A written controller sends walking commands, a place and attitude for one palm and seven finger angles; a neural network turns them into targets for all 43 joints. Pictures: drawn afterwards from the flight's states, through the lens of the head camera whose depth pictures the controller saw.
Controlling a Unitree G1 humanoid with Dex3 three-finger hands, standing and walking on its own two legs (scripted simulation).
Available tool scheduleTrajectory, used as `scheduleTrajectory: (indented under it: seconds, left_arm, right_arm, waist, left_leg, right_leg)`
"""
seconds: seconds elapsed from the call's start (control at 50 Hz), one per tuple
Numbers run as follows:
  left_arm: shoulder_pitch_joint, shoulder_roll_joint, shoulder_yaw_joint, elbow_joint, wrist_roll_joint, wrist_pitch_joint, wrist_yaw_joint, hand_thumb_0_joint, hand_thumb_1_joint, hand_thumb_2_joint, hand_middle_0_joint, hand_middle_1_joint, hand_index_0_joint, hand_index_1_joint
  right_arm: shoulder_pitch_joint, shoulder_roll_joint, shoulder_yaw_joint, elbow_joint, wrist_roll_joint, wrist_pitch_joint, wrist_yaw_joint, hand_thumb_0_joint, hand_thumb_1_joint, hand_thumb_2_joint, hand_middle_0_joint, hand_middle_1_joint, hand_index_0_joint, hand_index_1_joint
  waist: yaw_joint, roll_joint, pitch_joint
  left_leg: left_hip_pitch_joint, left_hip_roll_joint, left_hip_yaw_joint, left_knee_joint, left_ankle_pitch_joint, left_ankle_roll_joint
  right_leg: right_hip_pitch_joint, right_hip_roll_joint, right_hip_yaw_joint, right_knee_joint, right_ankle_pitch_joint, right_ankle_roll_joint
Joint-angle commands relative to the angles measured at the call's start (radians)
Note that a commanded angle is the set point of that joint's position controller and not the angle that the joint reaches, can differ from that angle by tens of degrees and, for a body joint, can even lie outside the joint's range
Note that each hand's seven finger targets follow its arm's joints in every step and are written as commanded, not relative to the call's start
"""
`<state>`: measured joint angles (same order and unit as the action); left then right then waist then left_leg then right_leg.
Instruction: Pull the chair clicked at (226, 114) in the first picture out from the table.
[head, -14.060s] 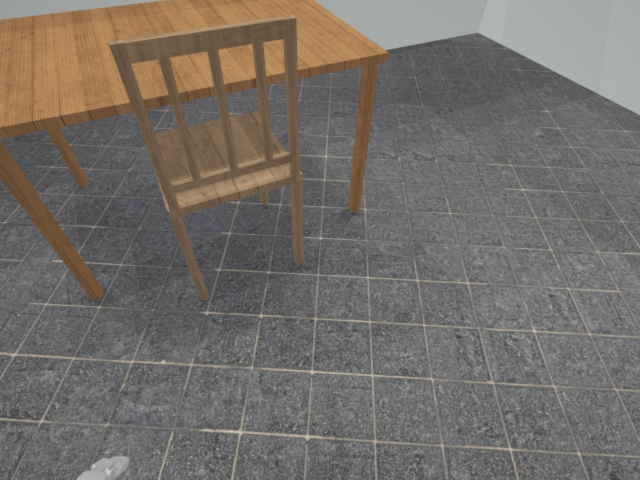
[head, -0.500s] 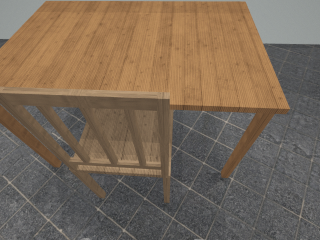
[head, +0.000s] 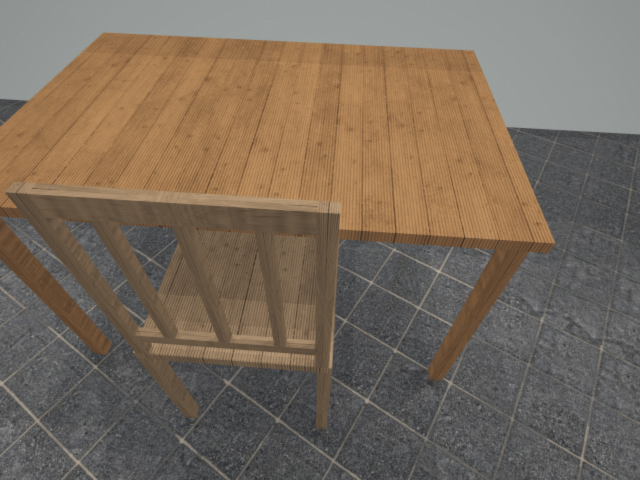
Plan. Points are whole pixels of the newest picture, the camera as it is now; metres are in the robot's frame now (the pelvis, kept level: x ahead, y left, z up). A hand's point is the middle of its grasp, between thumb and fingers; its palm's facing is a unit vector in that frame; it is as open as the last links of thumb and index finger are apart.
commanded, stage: look again from close up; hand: left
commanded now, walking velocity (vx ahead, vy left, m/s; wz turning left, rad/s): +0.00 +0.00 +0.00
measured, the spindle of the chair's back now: (207, 291) +0.39 +0.22 -0.06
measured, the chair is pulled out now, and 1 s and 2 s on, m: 0.00 0.00 0.00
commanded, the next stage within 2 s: shuffle to correct the standing spot in 1.10 s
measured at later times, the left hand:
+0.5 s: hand out of the picture +0.04 +0.19 -0.17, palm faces +0.00 -0.97 -0.24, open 7.3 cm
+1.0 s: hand out of the picture +0.03 +0.17 -0.17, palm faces +0.00 -0.98 -0.20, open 7.3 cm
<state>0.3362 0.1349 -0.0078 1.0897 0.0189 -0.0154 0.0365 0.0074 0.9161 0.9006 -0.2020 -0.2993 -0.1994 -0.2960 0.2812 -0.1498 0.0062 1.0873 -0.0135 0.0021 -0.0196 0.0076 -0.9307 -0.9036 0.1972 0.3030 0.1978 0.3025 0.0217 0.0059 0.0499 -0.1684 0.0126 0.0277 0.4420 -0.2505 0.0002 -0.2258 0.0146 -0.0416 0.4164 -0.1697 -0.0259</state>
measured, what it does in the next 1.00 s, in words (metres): stands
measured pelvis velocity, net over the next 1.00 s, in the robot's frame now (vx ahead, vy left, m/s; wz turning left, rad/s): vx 0.03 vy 0.00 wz -0.01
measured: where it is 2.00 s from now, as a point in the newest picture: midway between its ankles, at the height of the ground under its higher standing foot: outside the picture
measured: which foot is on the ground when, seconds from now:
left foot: down 0.00-1.00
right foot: down 0.00-1.00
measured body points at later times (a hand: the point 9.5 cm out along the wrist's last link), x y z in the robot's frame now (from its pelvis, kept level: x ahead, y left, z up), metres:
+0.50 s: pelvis +0.02 +0.01 +0.00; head +0.02 -0.01 +0.45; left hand +0.04 +0.24 -0.15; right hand +0.00 -0.20 -0.17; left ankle -0.01 +0.12 -0.74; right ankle +0.03 -0.10 -0.74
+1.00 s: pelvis +0.03 +0.00 +0.00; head +0.04 -0.01 +0.45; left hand +0.03 +0.22 -0.16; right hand +0.02 -0.22 -0.16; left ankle -0.01 +0.12 -0.74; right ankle +0.03 -0.10 -0.74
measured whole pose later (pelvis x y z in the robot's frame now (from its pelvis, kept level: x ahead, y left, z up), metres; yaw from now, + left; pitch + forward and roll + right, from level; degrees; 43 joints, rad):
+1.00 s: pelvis +0.03 +0.00 +0.00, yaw -1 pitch +0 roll +1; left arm 0.29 0.15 -0.02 1.09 0.01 -0.01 0.03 0.01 0.92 0.90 -0.20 -0.30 -0.20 -0.30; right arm 0.27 -0.14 0.01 1.13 -0.01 -0.03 -0.03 0.01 -0.92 -0.90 0.20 0.30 0.20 0.30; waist 0.00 0.00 0.03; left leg -0.13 0.01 0.04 0.42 -0.28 0.00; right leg -0.23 0.01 -0.03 0.47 -0.24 -0.03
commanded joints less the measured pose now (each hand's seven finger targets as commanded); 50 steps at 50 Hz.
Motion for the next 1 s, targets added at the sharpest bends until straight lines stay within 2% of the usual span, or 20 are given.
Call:
scheduleTrajectory:
  seconds: [0.0,0.02,0.06,0.1,0.12,0.16,0.22,0.3,0.34,0.42,0.6,0.64,0.76,0.92,0.98]
  left_arm:
    - [0.018,0.154,0.02,-0.049,-0.004,-0.034,0.012,0.0,0.9,0.9,-0.2,-0.3,-0.2,-0.3]
    - [0.012,0.151,0.02,-0.051,-0.007,-0.028,0.005,0.0,0.9,0.9,-0.2,-0.3,-0.2,-0.3]
    - [0.011,0.123,0.014,-0.048,-0.004,-0.017,0.003,0.0,0.9,0.9,-0.2,-0.3,-0.2,-0.3]
    - [0.018,0.103,0.01,-0.042,-0.004,-0.016,0.002,0.0,0.9,0.9,-0.2,-0.3,-0.2,-0.3]
    - [0.021,0.105,0.009,-0.04,-0.006,-0.013,0.0,0.0,0.9,0.9,-0.2,-0.3,-0.2,-0.3]
    - [0.032,0.098,0.011,-0.044,-0.005,-0.012,0.001,0.0,0.9,0.9,-0.2,-0.3,-0.2,-0.3]
    - [0.042,0.097,0.009,-0.039,-0.007,-0.011,0.001,0.0,0.9,0.9,-0.2,-0.3,-0.2,-0.3]
    - [0.035,0.101,0.012,-0.049,-0.006,-0.014,0.003,0.0,0.9,0.9,-0.2,-0.3,-0.2,-0.3]
    - [0.031,0.104,0.013,-0.054,-0.009,-0.012,0.003,0.0,0.9,0.9,-0.2,-0.3,-0.2,-0.3]
    - [0.018,0.111,0.015,-0.057,-0.01,-0.011,0.004,0.0,0.9,0.9,-0.2,-0.3,-0.2,-0.3]
    - [0.005,0.12,0.014,-0.051,-0.009,-0.014,0.005,0.0,0.9,0.9,-0.2,-0.3,-0.2,-0.3]
    - [0.006,0.121,0.011,-0.047,-0.009,-0.012,0.005,0.0,0.9,0.9,-0.2,-0.3,-0.2,-0.3]
    - [0.006,0.125,0.008,-0.041,-0.009,-0.014,0.005,0.0,0.9,0.9,-0.2,-0.3,-0.2,-0.3]
    - [0.012,0.125,0.004,-0.038,-0.009,-0.013,0.004,0.0,0.9,0.9,-0.2,-0.3,-0.2,-0.3]
    - [0.018,0.123,0.005,-0.038,-0.009,-0.015,0.005,0.0,0.9,0.9,-0.2,-0.3,-0.2,-0.3]
  right_arm:
    - [0.083,-0.065,-0.012,-0.083,0.004,-0.035,0.0,0.0,-0.9,-0.9,0.2,0.3,0.2,0.3]
    - [0.093,-0.078,-0.015,-0.086,-0.001,-0.035,-0.001,0.0,-0.9,-0.9,0.2,0.3,0.2,0.3]
    - [0.081,-0.087,-0.019,-0.096,0.001,-0.028,-0.001,0.0,-0.9,-0.9,0.2,0.3,0.2,0.3]
    - [0.104,-0.091,-0.017,-0.092,0.002,-0.032,-0.003,0.0,-0.9,-0.9,0.2,0.3,0.2,0.3]
    - [0.103,-0.088,-0.016,-0.086,-0.001,-0.033,-0.002,0.0,-0.9,-0.9,0.2,0.3,0.2,0.3]
    - [0.105,-0.091,-0.014,-0.082,0.0,-0.041,-0.003,0.0,-0.9,-0.9,0.2,0.3,0.2,0.3]
    - [0.109,-0.083,-0.009,-0.068,0.001,-0.046,-0.004,0.0,-0.9,-0.9,0.2,0.3,0.2,0.3]
    - [0.127,-0.08,-0.006,-0.054,0.002,-0.053,-0.005,0.0,-0.9,-0.9,0.2,0.3,0.2,0.3]
    - [0.12,-0.079,-0.006,-0.046,0.0,-0.055,-0.007,0.0,-0.9,-0.9,0.2,0.3,0.2,0.3]
    - [0.115,-0.072,-0.006,-0.032,0.001,-0.056,-0.009,0.0,-0.9,-0.9,0.2,0.3,0.2,0.3]
    - [0.104,-0.08,-0.006,-0.007,0.003,-0.055,-0.014,0.0,-0.9,-0.9,0.2,0.3,0.2,0.3]
    - [0.09,-0.08,-0.007,-0.002,0.004,-0.053,-0.015,0.0,-0.9,-0.9,0.2,0.3,0.2,0.3]
    - [0.082,-0.083,-0.007,0.01,0.006,-0.049,-0.014,0.0,-0.9,-0.9,0.2,0.3,0.2,0.3]
    - [0.075,-0.072,-0.007,0.025,0.006,-0.045,-0.012,0.0,-0.9,-0.9,0.2,0.3,0.2,0.3]
    - [0.077,-0.073,-0.007,0.03,0.007,-0.048,-0.013,0.0,-0.9,-0.9,0.2,0.3,0.2,0.3]
  waist:
    - [-0.055,0.074,-0.104]
    - [-0.046,0.079,-0.114]
    - [-0.041,-0.011,-0.011]
    - [-0.04,-0.067,0.039]
    - [-0.031,-0.035,0.058]
    - [-0.026,-0.009,0.069]
    - [-0.013,-0.024,0.084]
    - [-0.019,-0.06,0.036]
    - [-0.015,-0.025,0.028]
    - [-0.015,-0.006,0.01]
    - [-0.023,-0.004,-0.029]
    - [-0.02,0.007,-0.006]
    - [-0.024,-0.03,-0.002]
    - [-0.024,-0.028,0.018]
    - [-0.024,-0.011,-0.001]
  left_leg:
    - [-0.016,0.055,-0.071,-0.006,0.027,0.013]
    - [-0.024,0.067,-0.076,-0.019,-0.007,0.027]
    - [-0.108,0.067,-0.097,-0.049,-0.074,0.037]
    - [-0.136,0.071,-0.112,-0.076,-0.071,0.044]
    - [-0.148,0.071,-0.116,-0.101,-0.098,0.046]
    - [-0.16,0.078,-0.128,-0.118,-0.084,0.049]
    - [-0.171,0.077,-0.127,-0.133,-0.082,0.052]
    - [-0.117,0.069,-0.101,-0.105,0.02,0.049]
    - [-0.106,0.068,-0.099,-0.102,0.04,0.048]
    - [-0.08,0.075,-0.086,-0.096,0.092,0.043]
    - [-0.016,0.08,-0.07,-0.073,0.194,0.032]
    - [-0.023,0.08,-0.069,-0.075,0.177,0.033]
    - [-0.009,0.078,-0.063,-0.076,0.158,0.028]
    - [-0.009,0.075,-0.058,-0.087,0.109,0.027]
    - [0.001,0.077,-0.058,-0.082,0.138,0.026]
  right_leg:
    - [-0.015,-0.151,0.158,-0.04,-0.111,-0.046]
    - [-0.021,-0.127,0.138,-0.036,-0.165,-0.042]
    - [-0.057,-0.109,0.136,-0.037,-0.222,-0.03]
    - [-0.071,-0.1,0.135,-0.027,-0.207,-0.027]
    - [-0.083,-0.096,0.135,-0.026,-0.228,-0.029]
    - [-0.072,-0.088,0.129,0.0,-0.168,-0.026]
    - [-0.055,-0.092,0.124,-0.002,-0.146,-0.026]
    - [-0.033,-0.104,0.131,0.003,-0.078,-0.026]
    - [-0.03,-0.105,0.132,0.006,-0.065,-0.027]
    - [-0.013,-0.108,0.128,0.015,-0.004,-0.028]
    - [0.019,-0.12,0.132,0.021,0.128,-0.032]
    - [0.008,-0.118,0.135,0.01,0.106,-0.03]
    - [0.011,-0.121,0.141,-0.009,0.116,-0.03]
    - [-0.001,-0.115,0.144,-0.044,0.059,-0.028]
    - [0.01,-0.119,0.143,-0.036,0.087,-0.03]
